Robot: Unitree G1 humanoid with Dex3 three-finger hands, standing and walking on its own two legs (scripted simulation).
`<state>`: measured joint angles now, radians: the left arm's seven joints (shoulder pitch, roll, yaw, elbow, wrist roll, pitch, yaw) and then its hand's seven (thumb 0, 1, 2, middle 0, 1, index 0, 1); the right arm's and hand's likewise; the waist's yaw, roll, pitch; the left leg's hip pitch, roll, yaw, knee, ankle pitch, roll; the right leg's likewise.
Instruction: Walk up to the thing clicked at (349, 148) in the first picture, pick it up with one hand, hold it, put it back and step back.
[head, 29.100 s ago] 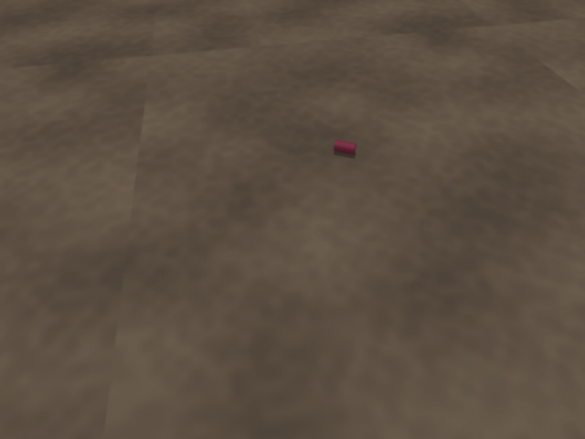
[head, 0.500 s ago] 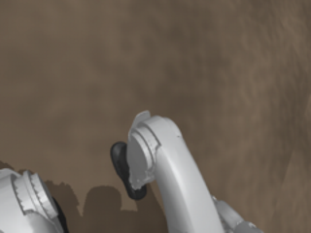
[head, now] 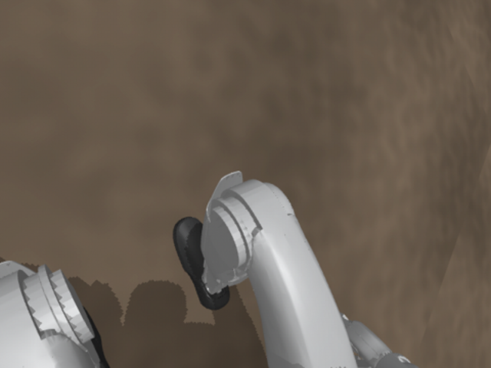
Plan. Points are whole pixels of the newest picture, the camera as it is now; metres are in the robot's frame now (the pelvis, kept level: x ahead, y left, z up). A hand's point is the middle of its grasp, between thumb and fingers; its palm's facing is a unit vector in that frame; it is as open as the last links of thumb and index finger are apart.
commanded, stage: close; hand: left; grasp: from above
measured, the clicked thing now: out of the picture +0.52 +0.32 -0.29
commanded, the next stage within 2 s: settle in 0.92 s
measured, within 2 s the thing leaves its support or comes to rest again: leaves its support in 1.36 s
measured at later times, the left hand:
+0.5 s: hand out of the picture +0.50 +0.32 -0.25, palm faces -0.48 -0.08 -0.87, open 10.4 cm
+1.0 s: hand out of the picture +0.49 +0.32 -0.24, palm faces -0.47 -0.09 -0.88, open 8.8 cm
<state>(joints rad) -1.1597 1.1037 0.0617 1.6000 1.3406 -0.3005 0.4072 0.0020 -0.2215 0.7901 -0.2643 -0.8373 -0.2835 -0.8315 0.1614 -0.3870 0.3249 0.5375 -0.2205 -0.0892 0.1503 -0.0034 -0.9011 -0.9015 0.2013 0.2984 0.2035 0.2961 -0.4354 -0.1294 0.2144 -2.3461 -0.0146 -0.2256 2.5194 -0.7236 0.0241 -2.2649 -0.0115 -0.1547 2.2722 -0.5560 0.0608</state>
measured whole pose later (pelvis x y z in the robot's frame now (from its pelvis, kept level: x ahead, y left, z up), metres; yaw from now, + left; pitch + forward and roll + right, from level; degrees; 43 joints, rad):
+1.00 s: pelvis +0.00 +0.00 +0.00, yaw +0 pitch +31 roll -16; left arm -1.17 1.10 0.06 1.59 1.37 -0.29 0.43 0.00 0.25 0.42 -0.62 -0.63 -0.67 -0.55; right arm 0.16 -0.38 0.32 0.53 -0.22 -0.08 0.14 0.00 -0.90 -0.90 0.20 0.30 0.20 0.30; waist -0.44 -0.12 0.20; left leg -2.35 -0.01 -0.22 2.51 -0.72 0.03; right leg -2.27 -0.01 -0.15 2.27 -0.56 0.06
